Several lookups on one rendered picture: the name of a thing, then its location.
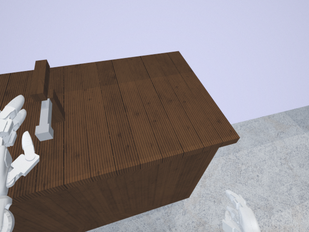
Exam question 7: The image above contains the left robot hand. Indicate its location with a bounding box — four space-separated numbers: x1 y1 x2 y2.
0 95 40 196

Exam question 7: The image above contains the right robot hand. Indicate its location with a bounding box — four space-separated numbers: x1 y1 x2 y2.
222 189 261 232

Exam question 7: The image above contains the counter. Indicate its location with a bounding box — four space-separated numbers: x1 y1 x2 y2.
0 51 240 232

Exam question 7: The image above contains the left robot forearm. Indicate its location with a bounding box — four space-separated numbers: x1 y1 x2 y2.
0 196 14 232

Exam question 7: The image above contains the tap lever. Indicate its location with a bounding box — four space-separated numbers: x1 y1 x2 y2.
35 99 54 141

